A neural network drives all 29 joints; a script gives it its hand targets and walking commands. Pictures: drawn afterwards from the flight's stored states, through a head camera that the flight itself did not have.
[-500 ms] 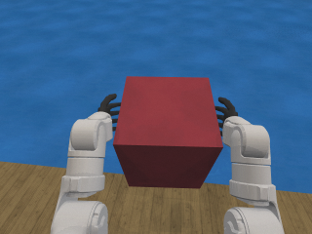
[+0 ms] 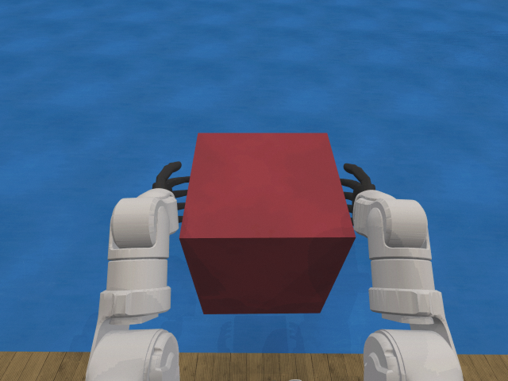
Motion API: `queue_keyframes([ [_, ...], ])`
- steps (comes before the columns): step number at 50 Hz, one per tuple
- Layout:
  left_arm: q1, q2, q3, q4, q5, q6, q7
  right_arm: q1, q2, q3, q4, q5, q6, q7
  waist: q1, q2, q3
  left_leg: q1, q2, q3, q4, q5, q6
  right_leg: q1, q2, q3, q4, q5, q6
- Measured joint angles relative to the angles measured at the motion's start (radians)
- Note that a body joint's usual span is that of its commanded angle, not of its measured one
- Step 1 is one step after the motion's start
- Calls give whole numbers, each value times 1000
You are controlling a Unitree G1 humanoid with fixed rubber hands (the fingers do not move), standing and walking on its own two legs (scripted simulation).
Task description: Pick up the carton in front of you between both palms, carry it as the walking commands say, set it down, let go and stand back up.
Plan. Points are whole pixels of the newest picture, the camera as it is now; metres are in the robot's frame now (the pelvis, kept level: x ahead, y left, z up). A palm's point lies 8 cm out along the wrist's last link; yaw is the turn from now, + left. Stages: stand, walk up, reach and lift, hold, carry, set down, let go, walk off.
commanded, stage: carry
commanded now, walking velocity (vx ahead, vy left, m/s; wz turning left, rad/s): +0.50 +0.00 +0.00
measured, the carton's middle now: (262, 228) +0.37 -0.02 +0.05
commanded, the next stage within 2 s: none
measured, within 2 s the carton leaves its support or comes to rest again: neither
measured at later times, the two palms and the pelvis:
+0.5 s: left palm (180, 122) +0.64 +0.14 +0.08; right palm (311, 122) +0.65 -0.16 +0.07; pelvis +0.29 -0.02 -0.03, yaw -1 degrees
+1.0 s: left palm (198, 62) +0.96 +0.12 +0.07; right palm (299, 62) +0.94 -0.17 +0.08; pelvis +0.59 -0.01 -0.04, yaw +0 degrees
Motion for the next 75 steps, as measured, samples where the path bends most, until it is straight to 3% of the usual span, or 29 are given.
queue_keyframes([
  [3, -13, -7, -2, 68, 16, -14, -6, -1, -20, 5, 53, 5, -6, 3, 15, -9, -29, 4, -13, 10, 224, -102, -20, 135, 18, -34, -107, 74, -26],
  [5, -24, -16, -6, 121, 32, -44, -9, -13, -41, 6, 99, 11, -24, 9, 46, 28, -27, -109, 8, -9, 517, -153, -54, 123, 50, -36, 13, -173, -68],
  [8, 6, -10, -25, 164, 22, -56, -10, 18, -37, 16, 129, 6, -26, 11, 91, 26, 6, -302, 29, -39, 772, -117, -63, 124, 59, -41, 106, -235, -80],
  [14, 67, 10, -53, 98, -29, -66, -1, 71, 1, 32, 33, -29, -11, -2, 125, 17, 76, -553, 129, -53, 586, 50, -77, 233, 60, -37, 51, -288, -79],
  [18, 67, 0, -48, 64, -34, -96, 0, 93, 14, 18, -37, -39, -28, -2, 138, 16, 89, -642, 156, -50, 474, 184, -85, 305, 60, -22, 14, -333, -71],
  [23, 58, -4, -57, 17, -41, -105, 2, 109, 17, 9, -121, -40, -26, -3, 150, 21, 69, -647, 141, -20, 308, 333, -75, 415, 67, 5, -21, -413, -56],
  [28, 18, 7, -67, 1, -51, -84, 5, 81, 8, -3, -159, -37, 5, -3, 162, 32, 28, -517, 79, 44, -10, 503, -35, 532, 82, 26, 17, -547, -37],
  [30, 4, 25, -63, 14, -59, -66, 5, 53, 12, -2, -128, -43, 15, -3, 151, 33, 9, -413, 62, 70, -100, 504, -17, 535, 85, 25, 162, -598, -21],
  [32, -29, 52, -58, 45, -72, -55, 5, 13, 16, -3, -81, -52, 12, -3, 122, -1, 11, -408, 37, 79, -18, 315, 3, 429, 63, 44, 451, -621, 16],
  [34, -41, 59, -53, 76, -75, -43, 5, -9, 10, 0, -36, -51, 19, -3, 89, 7, 21, -404, 31, 76, 35, 250, 13, 293, 63, 67, 700, -643, 24],
  [36, -41, 48, -51, 93, -61, -23, 5, 2, 1, 0, -18, -39, 34, -3, 65, 17, 31, -372, 28, 69, 30, 225, 17, 175, 38, 72, 780, -600, 24],
  [41, -33, 16, -37, 56, -21, 10, 5, 19, -14, 3, -32, -3, 43, -6, 31, 22, 68, -270, 28, 54, -34, 181, 18, -45, -44, 78, 670, -503, 52],
  [46, -19, 2, -23, -20, -8, 12, 5, 10, -7, -3, -67, 8, 29, -10, 17, 17, 77, -163, 34, 31, -98, 133, 4, -151, -82, 64, 514, -397, 73],
  [53, -2, -3, -5, -19, -4, 5, 5, 0, 7, -12, -30, 0, 12, -9, 20, 12, 25, 17, 50, -2, -177, 30, -34, -69, -50, -6, 150, -202, 47],
  [56, 4, -5, -6, 4, -2, 1, 4, 10, 7, -10, -16, -6, 14, -6, 29, 15, 3, 72, 56, -11, -111, -52, -55, 61, -15, -65, -51, -123, 23],
  [59, 18, -34, -18, 30, 19, -25, 3, 37, -12, -14, -18, -5, 12, 6, 54, 53, 11, -59, 83, -30, 280, -65, -94, 116, 9, -98, -21, -221, -38],
  [62, 90, -60, -25, -9, 30, -19, 3, 101, 4, -10, -55, -11, 23, 10, 72, 36, 35, -243, 85, -25, 555, -12, -107, 185, 0, -94, -57, -262, -26],
  [64, 158, -77, -22, -82, 28, -11, 3, 152, 33, -4, -112, -23, 32, 10, 79, 25, 50, -333, 107, -9, 547, 40, -114, 243, -5, -88, -115, -265, -25],
  [70, 341, -139, -8, -329, 16, -33, -13, 327, 130, 22, -355, -52, 11, 11, 98, 16, 52, -491, 165, 11, 319, 131, -147, 393, -17, -61, -238, -300, -16],
  [75, 417, -122, -66, -394, 9, -42, -41, 439, 130, 78, -476, -70, 14, 15, 95, 25, 0, -510, 176, 49, 132, 254, -144, 523, -19, -52, -284, -375, 9],
])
